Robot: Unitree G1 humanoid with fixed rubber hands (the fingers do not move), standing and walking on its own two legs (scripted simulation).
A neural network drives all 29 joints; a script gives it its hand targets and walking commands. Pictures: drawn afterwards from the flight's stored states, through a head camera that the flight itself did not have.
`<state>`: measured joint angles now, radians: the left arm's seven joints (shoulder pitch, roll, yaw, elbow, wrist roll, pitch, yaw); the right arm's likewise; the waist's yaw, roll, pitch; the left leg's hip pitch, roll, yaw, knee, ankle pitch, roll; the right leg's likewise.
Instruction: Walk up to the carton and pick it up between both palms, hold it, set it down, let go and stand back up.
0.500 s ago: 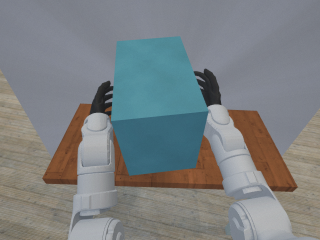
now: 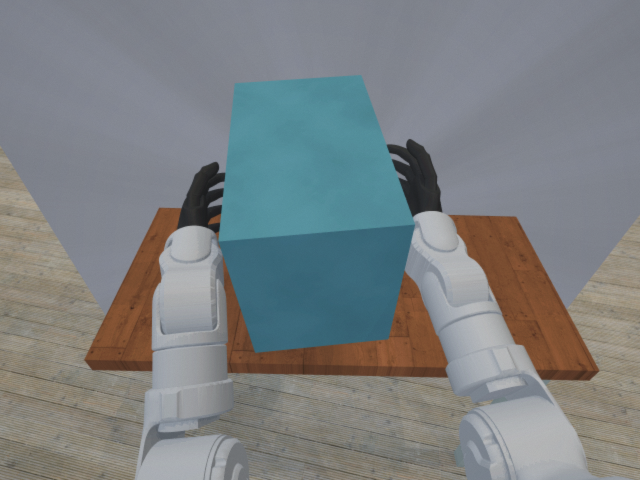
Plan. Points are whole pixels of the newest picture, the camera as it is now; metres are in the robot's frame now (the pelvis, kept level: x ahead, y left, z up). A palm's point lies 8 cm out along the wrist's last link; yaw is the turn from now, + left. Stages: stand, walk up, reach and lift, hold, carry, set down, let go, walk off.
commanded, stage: hold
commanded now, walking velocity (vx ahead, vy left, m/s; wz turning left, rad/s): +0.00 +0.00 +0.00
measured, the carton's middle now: (310, 208) +0.41 -0.01 +0.15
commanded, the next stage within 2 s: set down in 0.46 s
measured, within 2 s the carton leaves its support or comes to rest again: neither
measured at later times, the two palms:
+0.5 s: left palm (195, 232) +0.35 +0.13 +0.17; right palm (421, 209) +0.36 -0.13 +0.18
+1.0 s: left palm (202, 248) +0.38 +0.14 +0.12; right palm (403, 224) +0.38 -0.12 +0.14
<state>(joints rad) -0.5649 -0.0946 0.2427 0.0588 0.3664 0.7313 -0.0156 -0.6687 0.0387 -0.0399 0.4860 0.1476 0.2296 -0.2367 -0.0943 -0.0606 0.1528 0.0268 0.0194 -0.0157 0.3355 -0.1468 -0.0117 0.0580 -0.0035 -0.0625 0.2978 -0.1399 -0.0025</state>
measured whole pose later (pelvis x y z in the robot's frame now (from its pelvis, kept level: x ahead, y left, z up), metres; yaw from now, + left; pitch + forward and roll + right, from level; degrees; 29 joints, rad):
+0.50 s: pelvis +0.00 +0.00 +0.00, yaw +0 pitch -13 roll -1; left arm -0.55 -0.10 0.23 0.04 0.37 0.73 -0.01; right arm -0.65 0.04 -0.05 0.47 0.16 0.22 -0.23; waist -0.10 -0.06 0.14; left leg 0.02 0.02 -0.02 0.35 -0.15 -0.01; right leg 0.06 0.00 -0.06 0.29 -0.13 0.00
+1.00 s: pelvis +0.02 +0.00 +0.00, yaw +1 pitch -9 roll +0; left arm -0.52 -0.10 0.27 0.33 0.38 0.37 -0.02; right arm -0.60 0.14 -0.23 0.68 -0.08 -0.13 -0.15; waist -0.05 -0.07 0.13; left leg 0.00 0.02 -0.02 0.32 -0.15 -0.02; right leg 0.03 -0.01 -0.07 0.28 -0.15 0.00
